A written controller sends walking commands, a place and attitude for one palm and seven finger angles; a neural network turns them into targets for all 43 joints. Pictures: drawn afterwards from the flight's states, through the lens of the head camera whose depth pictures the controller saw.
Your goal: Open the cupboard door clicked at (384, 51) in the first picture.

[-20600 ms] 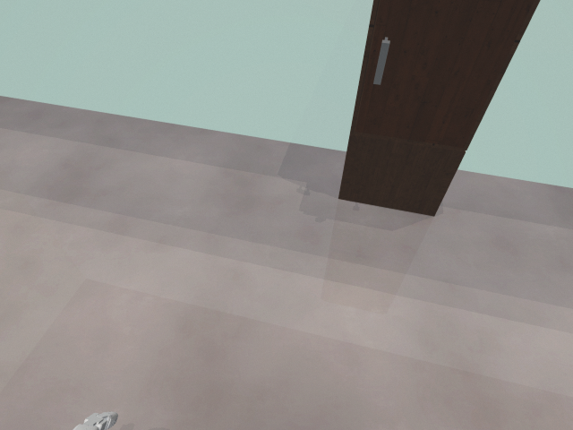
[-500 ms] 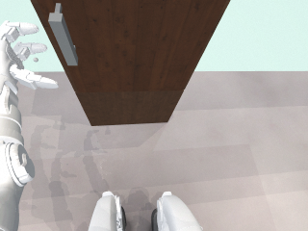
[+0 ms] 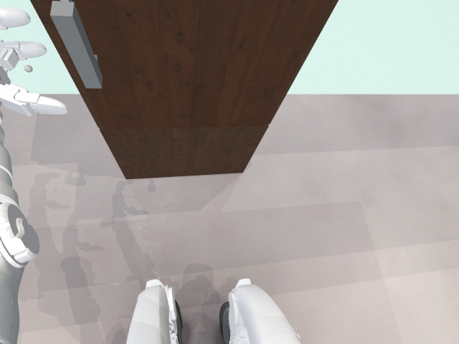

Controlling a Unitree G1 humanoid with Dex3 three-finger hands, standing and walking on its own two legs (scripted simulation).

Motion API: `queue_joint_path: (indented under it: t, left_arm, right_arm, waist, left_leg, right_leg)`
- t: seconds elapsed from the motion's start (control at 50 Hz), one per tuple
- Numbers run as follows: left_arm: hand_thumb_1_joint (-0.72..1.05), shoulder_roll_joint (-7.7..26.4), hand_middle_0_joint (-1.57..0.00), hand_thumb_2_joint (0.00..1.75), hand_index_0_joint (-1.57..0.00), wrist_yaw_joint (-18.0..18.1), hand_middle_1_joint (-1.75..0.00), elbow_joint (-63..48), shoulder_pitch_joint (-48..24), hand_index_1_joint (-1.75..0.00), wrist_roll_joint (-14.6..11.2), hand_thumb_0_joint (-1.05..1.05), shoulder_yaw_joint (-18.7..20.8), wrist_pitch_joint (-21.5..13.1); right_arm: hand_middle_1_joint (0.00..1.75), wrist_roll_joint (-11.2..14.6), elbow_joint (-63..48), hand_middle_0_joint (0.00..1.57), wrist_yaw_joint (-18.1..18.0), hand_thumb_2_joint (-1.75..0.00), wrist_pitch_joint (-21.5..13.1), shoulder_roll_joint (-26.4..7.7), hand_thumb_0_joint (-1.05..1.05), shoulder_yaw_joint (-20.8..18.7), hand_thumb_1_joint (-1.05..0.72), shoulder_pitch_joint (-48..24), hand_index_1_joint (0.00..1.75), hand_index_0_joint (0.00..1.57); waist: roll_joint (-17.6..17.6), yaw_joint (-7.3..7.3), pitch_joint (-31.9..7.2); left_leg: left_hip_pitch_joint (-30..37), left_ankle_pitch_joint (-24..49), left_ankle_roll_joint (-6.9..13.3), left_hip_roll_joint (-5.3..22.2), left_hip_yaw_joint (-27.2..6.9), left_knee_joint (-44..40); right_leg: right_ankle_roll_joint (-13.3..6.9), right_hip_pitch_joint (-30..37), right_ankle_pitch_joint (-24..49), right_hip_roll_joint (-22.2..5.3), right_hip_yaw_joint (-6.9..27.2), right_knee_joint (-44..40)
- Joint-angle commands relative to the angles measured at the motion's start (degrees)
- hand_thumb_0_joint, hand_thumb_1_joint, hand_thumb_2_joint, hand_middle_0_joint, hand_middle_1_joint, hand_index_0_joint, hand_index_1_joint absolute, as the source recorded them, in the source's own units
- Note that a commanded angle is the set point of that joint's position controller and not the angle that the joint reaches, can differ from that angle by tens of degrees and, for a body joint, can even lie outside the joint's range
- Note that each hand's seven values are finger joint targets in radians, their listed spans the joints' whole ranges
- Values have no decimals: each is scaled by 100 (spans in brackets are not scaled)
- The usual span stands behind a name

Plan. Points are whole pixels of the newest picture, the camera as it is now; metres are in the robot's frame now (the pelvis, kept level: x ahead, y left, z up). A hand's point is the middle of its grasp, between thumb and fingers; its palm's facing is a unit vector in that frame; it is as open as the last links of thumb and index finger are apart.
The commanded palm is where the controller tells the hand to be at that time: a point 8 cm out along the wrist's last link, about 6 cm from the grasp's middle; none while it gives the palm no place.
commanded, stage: move the hooked fingers beside the handle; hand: left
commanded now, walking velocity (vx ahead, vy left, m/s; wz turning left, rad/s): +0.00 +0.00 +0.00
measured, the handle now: (81, 40) +0.58 +0.19 +0.07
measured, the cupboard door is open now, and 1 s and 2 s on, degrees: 0 0 0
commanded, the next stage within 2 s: slide the fingers in behind the handle in 0.44 s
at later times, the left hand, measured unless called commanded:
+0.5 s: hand (44, 66) +0.53 +0.23 +0.07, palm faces +0.04 -1.00 -0.05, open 14.0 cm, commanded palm +0.52 +0.26 +0.06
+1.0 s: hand (70, 67) +0.53 +0.20 +0.07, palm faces +0.03 -1.00 -0.04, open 14.0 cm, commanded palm +0.51 +0.23 +0.06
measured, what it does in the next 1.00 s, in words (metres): stands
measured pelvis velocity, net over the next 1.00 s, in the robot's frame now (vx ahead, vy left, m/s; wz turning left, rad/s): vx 0.00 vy -0.01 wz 0.01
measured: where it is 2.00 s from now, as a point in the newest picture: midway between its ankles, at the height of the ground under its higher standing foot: outside the picture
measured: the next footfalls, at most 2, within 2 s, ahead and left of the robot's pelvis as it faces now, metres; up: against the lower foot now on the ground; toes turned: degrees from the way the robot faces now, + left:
none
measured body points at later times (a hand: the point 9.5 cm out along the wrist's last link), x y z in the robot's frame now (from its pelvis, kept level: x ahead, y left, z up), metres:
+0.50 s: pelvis +0.00 +0.00 +0.00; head +0.16 +0.04 +0.42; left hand +0.52 +0.29 +0.08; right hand -0.01 -0.26 -0.10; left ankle +0.04 +0.09 -0.63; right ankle +0.00 -0.11 -0.63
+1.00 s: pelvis +0.00 -0.01 +0.00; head +0.16 +0.03 +0.42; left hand +0.52 +0.25 +0.08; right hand -0.01 -0.27 -0.10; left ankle +0.04 +0.09 -0.63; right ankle +0.00 -0.11 -0.63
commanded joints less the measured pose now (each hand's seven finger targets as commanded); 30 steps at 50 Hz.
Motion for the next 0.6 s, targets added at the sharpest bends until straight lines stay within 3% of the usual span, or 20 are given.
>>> queue_joint_path:
  t: [0.0, 0.08, 0.14, 0.18, 0.2, 0.26, 0.28, 0.3, 0.36, 0.4, 0.48, 0.5, 0.52, 0.54, 0.58]
  left_arm:
    - [-50, 1275, -30, 30, -30, -13, -120, -1185, -2564, -120, -124, 0, -112, -393]
    - [-50, 895, -30, 30, -30, -68, -120, -717, -2030, -120, -154, 0, -321, -77]
    - [-50, 941, -30, 30, -30, 17, -120, -910, -2134, -120, -211, 0, -236, -86]
    - [-50, 1220, -30, 30, -30, 142, -120, -1242, -2211, -120, -238, 0, 46, -293]
    - [-50, 1077, -30, 30, -30, 193, -120, -1439, -2406, -120, -223, 0, -74, -407]
    - [-50, 1115, -30, 30, -30, 382, -120, -1595, -2685, -120, -139, 0, -34, -672]
    - [-50, 1265, -30, 30, -30, 427, -120, -1663, -2809, -120, -112, 0, 54, -738]
    - [-50, 1398, -30, 30, -30, 464, -120, -1528, -2678, -120, -34, 0, 159, -735]
    - [-50, 977, -30, 30, -30, 444, -120, -1136, -2602, -120, 37, 0, -213, -585]
    - [-50, 893, -30, 30, -30, 389, -120, -980, -2571, -120, 41, 0, -293, -485]
    - [-50, 1040, -30, 30, -30, 283, -120, -823, -2235, -120, -75, 0, -131, -348]
    - [-50, 1006, -30, 30, -30, 258, -120, -888, -2369, -120, -109, 0, -179, -350]
    - [-50, 1211, -30, 30, -30, 254, -120, -844, -2304, -120, -114, 0, -26, -351]
    - [-50, 1165, -30, 30, -30, 251, -120, -1008, -2484, -120, -119, 0, -104, -405]
    - [-50, 1025, -30, 30, -30, 259, -120, -1243, -2443, -120, -172, 0, -128, -529]
  right_arm:
    - [30, -30, -36, 20, -53, -90, -56, -1217, 0, -502, -90, 1189, 30, 20]
    - [30, -28, -132, 20, -34, -90, 15, -1233, 0, -500, -90, 1208, 30, 20]
    - [30, -48, -198, 20, -47, -90, 40, -1248, 0, -519, -90, 1165, 30, 20]
    - [30, -63, -241, 20, -39, -90, 28, -1245, 0, -519, -90, 1153, 30, 20]
    - [30, -75, -259, 20, -19, -90, 29, -1216, 0, -521, -90, 1125, 30, 20]
    - [30, -85, -202, 20, 15, -90, -3, -1191, 0, -534, -90, 1054, 30, 20]
    - [30, -94, -159, 20, 14, -90, 3, -1205, 0, -535, -90, 1090, 30, 20]
    - [30, -94, -170, 20, 5, -90, 10, -1229, 0, -546, -90, 1103, 30, 20]
    - [30, -70, -145, 20, 25, -90, 40, -1203, 0, -525, -90, 1058, 30, 20]
    - [30, -73, -124, 20, 11, -90, 62, -1226, 0, -527, -90, 1106, 30, 20]
    - [30, -60, -201, 20, -17, -90, 78, -1239, 0, -496, -90, 1114, 30, 20]
    - [30, -57, -207, 20, -25, -90, 82, -1230, 0, -489, -90, 1088, 30, 20]
    - [30, -53, -211, 20, -30, -90, 74, -1245, 0, -484, -90, 1087, 30, 20]
    - [30, -57, -220, 20, -32, -90, 66, -1227, 0, -482, -90, 1086, 30, 20]
    - [30, -63, -221, 20, -14, -90, 38, -1182, 0, -505, -90, 1096, 30, 20]
  waist:
    - [1594, -72, -3201]
    - [1331, -42, -2864]
    - [1006, -76, -2815]
    - [1125, 46, -2989]
    - [1171, 6, -3143]
    - [1308, -18, -3160]
    - [1293, -41, -3191]
    - [1273, 4, -3298]
    - [1300, -97, -3012]
    - [1255, -132, -2967]
    - [1043, -37, -2962]
    - [1019, -91, -2955]
    - [934, -39, -2934]
    - [957, -88, -2946]
    - [1061, -34, -3107]
  left_leg:
    - [3989, 2691, -122, -62, -796, -675]
    - [3922, 2757, -118, -65, -834, -760]
    - [3658, 2670, -91, -77, -775, -730]
    - [3759, 2828, -116, -82, -790, -724]
    - [3908, 2885, -132, -80, -806, -739]
    - [4008, 2630, -155, -71, -855, -738]
    - [4051, 2702, -153, -56, -877, -716]
    - [4060, 2720, -170, -54, -902, -734]
    - [3966, 2367, -169, -64, -911, -791]
    - [4010, 2404, -162, -59, -924, -809]
    - [3693, 2392, -115, -97, -839, -791]
    - [3634, 2419, -102, -101, -792, -767]
    - [3467, 2314, -91, -111, -767, -754]
    - [3447, 2323, -77, -116, -749, -737]
    - [3621, 2497, -85, -116, -733, -716]
  right_leg:
    - [-23, 91, 1627, 73, 311, -807]
    - [-30, -27, 1629, 64, 235, -830]
    - [14, 114, 1709, 51, 257, -831]
    - [-22, 195, 1768, 52, 275, -759]
    - [-9, 187, 1768, 58, 279, -755]
    - [-14, 79, 1534, 64, 296, -760]
    - [-28, 88, 1579, 65, 294, -724]
    - [-22, 140, 1564, 62, 296, -715]
    - [-11, -48, 1353, 46, 267, -784]
    - [-9, -95, 1378, 40, 253, -806]
    - [-15, 171, 1488, 47, 279, -804]
    - [9, 223, 1570, 48, 297, -823]
    - [11, 327, 1530, 58, 318, -833]
    - [16, 343, 1562, 55, 334, -823]
    - [-3, 404, 1703, 66, 349, -792]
